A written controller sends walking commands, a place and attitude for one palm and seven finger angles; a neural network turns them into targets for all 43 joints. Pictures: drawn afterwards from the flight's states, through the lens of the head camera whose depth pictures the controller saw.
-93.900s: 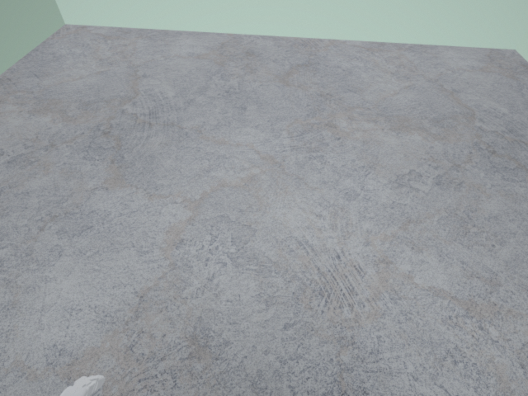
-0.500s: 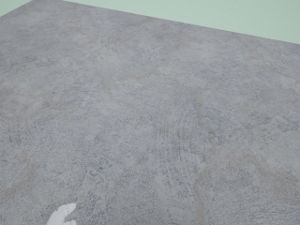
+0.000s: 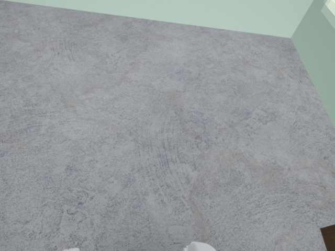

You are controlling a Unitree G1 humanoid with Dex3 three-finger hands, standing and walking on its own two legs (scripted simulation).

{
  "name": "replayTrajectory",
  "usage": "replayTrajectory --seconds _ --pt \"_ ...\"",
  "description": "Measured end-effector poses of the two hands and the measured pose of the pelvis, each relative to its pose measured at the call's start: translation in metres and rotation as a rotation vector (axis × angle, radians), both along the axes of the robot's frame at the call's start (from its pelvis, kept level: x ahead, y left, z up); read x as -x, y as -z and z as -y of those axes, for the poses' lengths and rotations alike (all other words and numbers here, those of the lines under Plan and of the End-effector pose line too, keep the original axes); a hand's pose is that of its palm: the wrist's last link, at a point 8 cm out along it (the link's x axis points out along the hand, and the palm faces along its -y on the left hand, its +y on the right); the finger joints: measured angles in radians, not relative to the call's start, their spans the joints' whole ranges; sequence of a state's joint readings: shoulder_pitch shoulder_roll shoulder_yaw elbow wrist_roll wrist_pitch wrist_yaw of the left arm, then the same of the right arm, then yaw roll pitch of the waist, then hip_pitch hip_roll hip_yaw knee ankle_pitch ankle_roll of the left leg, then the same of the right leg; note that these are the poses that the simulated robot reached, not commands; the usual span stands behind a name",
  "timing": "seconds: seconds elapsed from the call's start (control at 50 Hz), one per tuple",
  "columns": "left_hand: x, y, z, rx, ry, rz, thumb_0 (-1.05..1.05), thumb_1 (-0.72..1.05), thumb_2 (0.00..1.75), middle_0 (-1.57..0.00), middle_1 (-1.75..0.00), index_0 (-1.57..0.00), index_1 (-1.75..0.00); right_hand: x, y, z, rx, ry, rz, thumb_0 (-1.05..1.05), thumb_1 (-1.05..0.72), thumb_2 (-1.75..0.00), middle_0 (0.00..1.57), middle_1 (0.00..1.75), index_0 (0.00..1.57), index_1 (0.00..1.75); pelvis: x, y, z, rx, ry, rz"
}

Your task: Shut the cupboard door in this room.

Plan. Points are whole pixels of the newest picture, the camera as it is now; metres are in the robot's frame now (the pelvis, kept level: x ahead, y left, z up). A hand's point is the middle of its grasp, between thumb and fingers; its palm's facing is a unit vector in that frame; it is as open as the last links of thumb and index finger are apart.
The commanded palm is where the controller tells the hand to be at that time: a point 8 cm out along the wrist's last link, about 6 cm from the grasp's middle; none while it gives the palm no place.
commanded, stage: turn to face it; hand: left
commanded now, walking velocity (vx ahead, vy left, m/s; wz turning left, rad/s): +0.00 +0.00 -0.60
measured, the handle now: out of the picture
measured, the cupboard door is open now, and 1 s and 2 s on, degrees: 18 18 18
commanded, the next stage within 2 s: none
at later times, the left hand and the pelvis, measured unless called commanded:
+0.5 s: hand (120, 245) +0.15 +0.13 -0.16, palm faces -0.27 -0.94 -0.23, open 7.4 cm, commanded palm none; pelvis +0.02 -0.04 +0.00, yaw -17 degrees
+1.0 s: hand (152, 202) +0.27 +0.06 -0.16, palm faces -0.57 -0.78 -0.25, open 7.4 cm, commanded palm none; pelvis +0.04 -0.05 -0.01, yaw -36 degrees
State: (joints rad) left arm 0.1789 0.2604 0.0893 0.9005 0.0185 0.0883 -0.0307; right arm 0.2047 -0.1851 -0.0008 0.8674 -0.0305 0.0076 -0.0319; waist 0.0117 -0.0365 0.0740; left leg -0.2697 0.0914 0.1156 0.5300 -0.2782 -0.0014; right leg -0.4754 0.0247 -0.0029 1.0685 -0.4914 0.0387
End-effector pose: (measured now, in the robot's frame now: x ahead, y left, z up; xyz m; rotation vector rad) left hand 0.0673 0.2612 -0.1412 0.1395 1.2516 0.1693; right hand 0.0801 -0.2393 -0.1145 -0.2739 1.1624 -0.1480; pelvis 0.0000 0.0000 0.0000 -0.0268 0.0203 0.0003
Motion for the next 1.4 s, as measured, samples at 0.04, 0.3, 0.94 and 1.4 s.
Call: replayTrajectory --seconds 0.04,0.3,0.94,1.4 --pt "-0.01 -0.005 0.001 -0.005 0.025 0.005 0.01 0.91 0.9 -0.2 -0.3 -0.2 -0.3 0.008 0.0 0.002 -0.006 0.028 -0.011 0.0 -0.91 -0.9 0.2 0.3 0.2 0.3 -0.001 -0.003 0.001 0.005 0.027 0.002" --pt "-0.08 -0.016 0.061 -0.081 0.248 0.093 0.0 0.91 0.9 -0.2 -0.3 -0.2 -0.3 0.068 0.039 0.07 -0.036 0.266 -0.103 0.0 -0.91 -0.9 0.2 0.3 0.2 0.3 -0.005 0.014 0.038 -0.016 0.187 0.007" --pt "-0.207 -0.014 0.129 -0.021 0.64 0.058 0.0 0.91 0.9 -0.2 -0.3 -0.2 -0.3 0.137 0.01 0.027 -0.039 0.644 -0.085 0.0 -0.91 -0.9 0.2 0.3 0.21 0.3 -0.043 -0.001 0.035 0.007 0.589 -0.002" --pt "-0.219 -0.002 0.214 -0.011 0.867 0.006 0.0 0.9 0.9 -0.21 -0.3 -0.21 -0.3 0.141 0.004 0.079 0.006 0.869 0.021 0.0 -0.91 -0.9 0.2 0.3 0.2 0.3 -0.061 0.002 0.071 -0.028 0.846 -0.011"
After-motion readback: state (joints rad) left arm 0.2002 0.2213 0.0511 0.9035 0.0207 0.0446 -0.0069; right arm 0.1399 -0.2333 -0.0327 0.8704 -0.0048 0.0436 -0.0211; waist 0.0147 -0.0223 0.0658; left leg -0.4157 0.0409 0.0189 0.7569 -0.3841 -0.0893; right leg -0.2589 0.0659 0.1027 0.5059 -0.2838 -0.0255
